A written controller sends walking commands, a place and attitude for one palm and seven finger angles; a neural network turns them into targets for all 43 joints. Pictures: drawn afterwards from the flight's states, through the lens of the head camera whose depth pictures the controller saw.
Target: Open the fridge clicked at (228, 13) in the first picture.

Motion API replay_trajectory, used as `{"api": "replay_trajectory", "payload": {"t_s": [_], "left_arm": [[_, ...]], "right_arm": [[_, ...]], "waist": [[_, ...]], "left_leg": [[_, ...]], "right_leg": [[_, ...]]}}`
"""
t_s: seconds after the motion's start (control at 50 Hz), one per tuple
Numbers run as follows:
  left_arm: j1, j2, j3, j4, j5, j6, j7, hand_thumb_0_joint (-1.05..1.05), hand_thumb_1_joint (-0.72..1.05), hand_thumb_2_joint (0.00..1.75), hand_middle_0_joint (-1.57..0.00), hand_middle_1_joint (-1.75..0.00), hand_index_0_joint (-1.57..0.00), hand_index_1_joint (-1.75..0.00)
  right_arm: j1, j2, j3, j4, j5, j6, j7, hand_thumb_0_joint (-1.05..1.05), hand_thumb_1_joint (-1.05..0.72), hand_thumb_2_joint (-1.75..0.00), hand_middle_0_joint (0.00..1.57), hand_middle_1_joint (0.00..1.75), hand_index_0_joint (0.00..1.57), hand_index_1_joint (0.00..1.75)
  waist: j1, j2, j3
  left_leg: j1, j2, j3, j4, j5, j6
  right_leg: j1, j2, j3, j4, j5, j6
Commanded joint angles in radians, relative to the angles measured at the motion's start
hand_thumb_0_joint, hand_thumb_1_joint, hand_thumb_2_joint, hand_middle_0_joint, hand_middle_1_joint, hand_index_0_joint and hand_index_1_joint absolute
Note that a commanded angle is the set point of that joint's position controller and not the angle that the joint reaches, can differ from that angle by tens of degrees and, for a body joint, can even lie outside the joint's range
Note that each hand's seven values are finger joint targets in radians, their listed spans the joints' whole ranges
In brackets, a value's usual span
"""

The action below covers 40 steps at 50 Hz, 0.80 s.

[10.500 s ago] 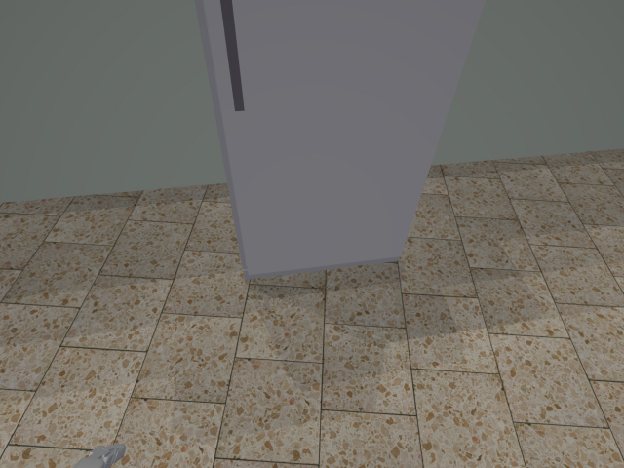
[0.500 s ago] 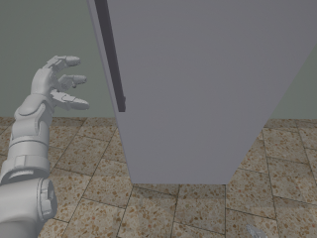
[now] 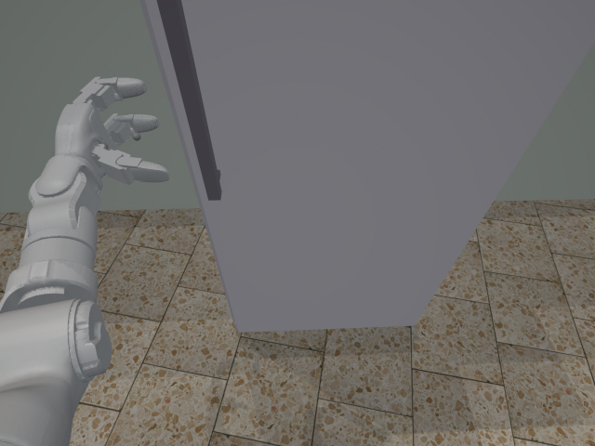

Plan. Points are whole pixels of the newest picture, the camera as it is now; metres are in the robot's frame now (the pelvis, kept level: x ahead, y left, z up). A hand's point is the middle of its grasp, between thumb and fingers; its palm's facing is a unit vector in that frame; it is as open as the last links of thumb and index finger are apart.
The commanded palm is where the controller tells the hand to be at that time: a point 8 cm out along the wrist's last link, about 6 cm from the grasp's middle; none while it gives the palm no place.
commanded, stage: move the hooked fingers beside the handle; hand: left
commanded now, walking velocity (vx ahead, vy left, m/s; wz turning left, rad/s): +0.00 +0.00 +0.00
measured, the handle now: (185, 47) +0.53 +0.14 +0.27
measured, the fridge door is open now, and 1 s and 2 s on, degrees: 0 0 0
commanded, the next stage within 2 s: feel for the door with the fingertips in 0.58 s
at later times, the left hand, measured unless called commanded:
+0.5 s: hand (135, 146) +0.45 +0.21 +0.18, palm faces +0.04 -1.00 +0.00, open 14.0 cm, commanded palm +0.43 +0.26 +0.18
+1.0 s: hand (165, 145) +0.45 +0.17 +0.18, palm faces +0.02 -1.00 +0.01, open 14.0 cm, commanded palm +0.42 +0.23 +0.18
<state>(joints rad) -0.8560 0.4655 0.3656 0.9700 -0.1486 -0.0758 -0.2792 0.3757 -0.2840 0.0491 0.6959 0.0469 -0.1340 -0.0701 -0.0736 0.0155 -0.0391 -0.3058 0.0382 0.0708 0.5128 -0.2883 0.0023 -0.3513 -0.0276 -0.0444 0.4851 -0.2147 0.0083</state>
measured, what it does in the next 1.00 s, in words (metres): stands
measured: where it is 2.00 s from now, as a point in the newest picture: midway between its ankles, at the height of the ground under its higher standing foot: outside the picture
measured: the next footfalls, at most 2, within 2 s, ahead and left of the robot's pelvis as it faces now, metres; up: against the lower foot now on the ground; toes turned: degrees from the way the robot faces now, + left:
none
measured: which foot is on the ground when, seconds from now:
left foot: down 0.00-1.00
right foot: down 0.00-1.00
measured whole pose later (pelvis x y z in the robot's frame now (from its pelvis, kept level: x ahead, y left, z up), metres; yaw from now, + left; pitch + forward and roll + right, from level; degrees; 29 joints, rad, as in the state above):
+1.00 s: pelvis +0.00 +0.00 +0.00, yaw +1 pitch +4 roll +0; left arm -0.81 0.35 0.29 0.85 -0.15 -0.02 -0.19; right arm 0.34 -0.28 0.04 0.68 0.04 -0.11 -0.06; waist -0.05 0.03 -0.05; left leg -0.30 0.04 0.06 0.52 -0.30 0.00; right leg -0.34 -0.03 -0.05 0.50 -0.23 0.00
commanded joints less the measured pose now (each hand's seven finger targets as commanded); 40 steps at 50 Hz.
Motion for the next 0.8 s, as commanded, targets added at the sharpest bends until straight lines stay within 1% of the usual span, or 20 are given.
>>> {"api": "replay_trajectory", "payload": {"t_s": [0.0, 0.04, 0.08, 0.12, 0.18, 0.2, 0.22, 0.28, 0.3, 0.36, 0.4, 0.44, 0.48, 0.52, 0.6, 0.64, 0.68, 0.74, 0.76, 0.78], "left_arm": [[-0.439, 0.294, 0.046, -0.175, -0.002, -0.041, 0.004, 0.00, -0.50, 0.30, -0.30, -1.20, -0.30, -1.20], [-0.433, 0.286, 0.034, -0.155, 0.014, -0.029, 0.008, 0.00, -0.50, 0.30, -0.30, -1.20, -0.30, -1.20], [-0.431, 0.274, 0.024, -0.204, 0.012, -0.039, 0.010, 0.00, -0.50, 0.30, -0.30, -1.20, -0.30, -1.20], [-0.482, 0.244, 0.007, -0.296, -0.008, -0.059, 0.006, 0.00, -0.50, 0.30, -0.30, -1.20, -0.30, -1.20], [-0.487, 0.256, 0.029, -0.355, -0.042, -0.079, -0.001, 0.00, -0.50, 0.30, -0.30, -1.20, -0.30, -1.20], [-0.491, 0.271, 0.045, -0.365, -0.046, -0.077, -0.002, 0.00, -0.50, 0.30, -0.30, -1.20, -0.30, -1.20], [-0.461, 0.255, 0.038, -0.335, -0.044, -0.063, -0.004, 0.00, -0.50, 0.30, -0.30, -1.20, -0.30, -1.20], [-0.436, 0.243, 0.015, -0.228, -0.018, -0.019, 0.007, 0.00, -0.50, 0.30, -0.30, -1.20, -0.30, -1.20], [-0.446, 0.231, -0.004, -0.182, -0.007, -0.003, 0.011, 0.00, -0.50, 0.30, -0.30, -1.20, -0.30, -1.20], [-0.460, 0.223, -0.016, -0.204, 0.008, -0.006, 0.017, 0.00, -0.50, 0.30, -0.30, -1.20, -0.30, -1.20], [-0.498, 0.217, -0.012, -0.280, -0.012, -0.034, 0.016, 0.00, -0.50, 0.30, -0.30, -1.20, -0.30, -1.20], [-0.526, 0.227, 0.003, -0.301, -0.034, -0.056, 0.013, 0.00, -0.50, 0.30, -0.30, -1.20, -0.30, -1.20], [-0.509, 0.268, 0.038, -0.289, -0.042, -0.067, 0.011, 0.00, -0.50, 0.30, -0.30, -1.20, -0.30, -1.20], [-0.514, 0.278, 0.041, -0.268, -0.026, -0.061, 0.012, 0.00, -0.50, 0.30, -0.30, -1.20, -0.30, -1.20], [-0.467, 0.285, 0.026, -0.186, 0.010, -0.031, 0.017, 0.00, -0.50, 0.30, -0.30, -1.20, -0.30, -1.20], [-0.453, 0.264, 0.014, -0.183, 0.006, -0.024, 0.010, 0.00, -0.50, 0.30, -0.30, -1.20, -0.30, -1.20], [-0.449, 0.223, -0.008, -0.252, -0.014, -0.037, -0.002, 0.00, -0.50, 0.30, -0.30, -1.20, -0.30, -1.20], [-0.484, 0.152, -0.048, -0.356, -0.051, -0.052, -0.011, 0.00, -0.50, 0.30, -0.30, -1.20, -0.30, -1.20], [-0.478, 0.131, -0.057, -0.368, -0.057, -0.049, -0.008, 0.00, -0.50, 0.30, -0.30, -1.20, -0.30, -1.20], [-0.471, 0.114, -0.067, -0.360, -0.063, -0.043, -0.002, 0.00, -0.50, 0.30, -0.30, -1.20, -0.30, -1.20]], "right_arm": [[0.007, -0.154, -0.058, -0.115, 0.006, -0.027, -0.011, 0.00, -0.90, -0.90, 0.20, 0.30, 0.20, 0.30], [0.014, -0.155, -0.060, -0.115, 0.004, -0.023, -0.007, 0.00, -0.90, -0.90, 0.20, 0.30, 0.20, 0.30], [0.014, -0.155, -0.065, -0.133, 0.004, -0.019, -0.007, 0.00, -0.90, -0.90, 0.20, 0.30, 0.20, 0.30], [0.007, -0.150, -0.067, -0.139, 0.002, -0.026, -0.007, 0.00, -0.90, -0.90, 0.20, 0.30, 0.20, 0.30], [0.006, -0.153, -0.069, -0.136, 0.002, -0.031, -0.014, 0.00, -0.90, -0.90, 0.20, 0.30, 0.20, 0.30], [0.002, -0.152, -0.069, -0.132, 0.002, -0.034, -0.016, 0.00, -0.90, -0.90, 0.20, 0.30, 0.20, 0.30], [-0.003, -0.148, -0.067, -0.128, 0.005, -0.034, -0.016, 0.00, -0.90, -0.90, 0.20, 0.30, 0.20, 0.30], [0.001, -0.153, -0.061, -0.114, 0.007, -0.024, -0.017, 0.00, -0.90, -0.90, 0.20, 0.30, 0.20, 0.30], [-0.006, -0.149, -0.056, -0.107, 0.010, -0.021, -0.018, 0.00, -0.90, -0.90, 0.20, 0.30, 0.20, 0.30], [0.000, -0.148, -0.060, -0.119, 0.006, -0.022, -0.014, 0.00, -0.90, -0.90, 0.20, 0.30, 0.20, 0.30], [-0.003, -0.147, -0.060, -0.131, 0.002, -0.025, -0.013, 0.00, -0.90, -0.90, 0.20, 0.30, 0.20, 0.30], [-0.005, -0.148, -0.060, -0.130, 0.001, -0.029, -0.016, 0.00, -0.90, -0.90, 0.20, 0.30, 0.20, 0.30], [-0.005, -0.152, -0.060, -0.130, 0.001, -0.029, -0.021, 0.00, -0.90, -0.90, 0.20, 0.30, 0.20, 0.30], [-0.009, -0.147, -0.056, -0.123, 0.001, -0.027, -0.019, 0.00, -0.90, -0.90, 0.20, 0.30, 0.20, 0.30], [-0.007, -0.148, -0.053, -0.123, 0.004, -0.012, -0.014, 0.00, -0.90, -0.90, 0.20, 0.30, 0.20, 0.30], [-0.008, -0.147, -0.054, -0.131, 0.006, -0.008, -0.012, 0.00, -0.90, -0.90, 0.20, 0.30, 0.20, 0.30], [-0.011, -0.146, -0.061, -0.149, 0.005, -0.010, -0.011, 0.00, -0.90, -0.90, 0.20, 0.30, 0.20, 0.30], [-0.019, -0.140, -0.066, -0.146, 0.005, -0.021, -0.011, 0.00, -0.90, -0.90, 0.20, 0.30, 0.20, 0.30], [-0.023, -0.139, -0.066, -0.144, 0.005, -0.025, -0.011, 0.00, -0.90, -0.90, 0.20, 0.30, 0.20, 0.30], [-0.020, -0.141, -0.065, -0.141, 0.005, -0.025, -0.011, 0.00, -0.90, -0.90, 0.20, 0.30, 0.20, 0.30]], "waist": [[0.025, 0.054, -0.284], [0.018, 0.042, -0.241], [0.019, 0.025, -0.284], [0.014, 0.069, -0.342], [0.015, 0.017, -0.396], [0.020, 0.031, -0.398], [0.023, 0.049, -0.372], [0.008, 0.018, -0.249], [0.000, 0.035, -0.188], [0.007, 0.060, -0.255], [0.007, 0.051, -0.336], [0.003, 0.006, -0.377], [0.011, -0.028, -0.382], [0.015, 0.021, -0.357], [0.013, 0.030, -0.279], [0.015, 0.038, -0.282], [0.015, 0.031, -0.345], [0.009, 0.048, -0.393], [0.011, 0.057, -0.384], [0.004, 0.025, -0.363]], "left_leg": [[0.067, -0.021, -0.049, -0.064, 0.265, 0.024], [0.044, -0.020, -0.050, -0.066, 0.235, 0.025], [0.066, -0.018, -0.049, -0.059, 0.254, 0.028], [0.120, -0.017, -0.054, -0.053, 0.281, 0.025], [0.156, -0.012, -0.058, -0.046, 0.309, 0.028], [0.158, -0.012, -0.059, -0.049, 0.319, 0.026], [0.150, -0.014, -0.056, -0.051, 0.306, 0.025], [0.081, -0.016, -0.052, -0.066, 0.223, 0.030], [0.050, -0.018, -0.052, -0.071, 0.190, 0.029], [0.073, -0.022, -0.059, -0.061, 0.202, 0.025], [0.117, -0.022, -0.063, -0.046, 0.262, 0.026], [0.132, -0.020, -0.064, -0.041, 0.270, 0.026], [0.121, -0.019, -0.059, -0.038, 0.273, 0.031], [0.108, -0.023, -0.057, -0.041, 0.276, 0.029], [0.053, -0.026, -0.050, -0.046, 0.248, 0.030], [0.051, -0.026, -0.048, -0.046, 0.242, 0.028], [0.095, -0.023, -0.048, -0.035, 0.298, 0.029], [0.157, -0.017, -0.058, -0.028, 0.337, 0.024], [0.166, -0.015, -0.060, -0.029, 0.340, 0.022], [0.161, -0.012, -0.063, -0.028, 0.344, 0.025]], "right_leg": [[0.165, 0.022, 0.013, -0.011, 0.286, -0.040], [0.139, 0.022, 0.009, -0.016, 0.260, -0.040], [0.153, 0.025, 0.009, -0.010, 0.269, -0.041], [0.157, 0.028, 0.014, -0.011, 0.284, -0.041], [0.185, 0.034, 0.013, -0.010, 0.306, -0.039], [0.196, 0.033, 0.015, -0.011, 0.319, -0.040], [0.183, 0.034, 0.013, -0.012, 0.307, -0.040], [0.134, 0.028, 0.005, -0.029, 0.241, -0.037], [0.107, 0.024, 0.006, -0.035, 0.215, -0.036], [0.116, 0.022, 0.009, -0.023, 0.216, -0.043], [0.148, 0.025, 0.010, -0.010, 0.272, -0.043], [0.169, 0.029, 0.013, -0.008, 0.291, -0.038], [0.189, 0.028, 0.015, -0.004, 0.305, -0.036], [0.183, 0.025, 0.017, -0.001, 0.315, -0.037], [0.157, 0.018, 0.015, -0.004, 0.299, -0.037], [0.159, 0.019, 0.015, -0.005, 0.296, -0.040], [0.181, 0.024, 0.012, 0.005, 0.332, -0.042], [0.172, 0.031, 0.011, 0.003, 0.343, -0.040], [0.160, 0.033, 0.009, 0.002, 0.333, -0.041], [0.152, 0.033, 0.003, -0.001, 0.327, -0.039]]}}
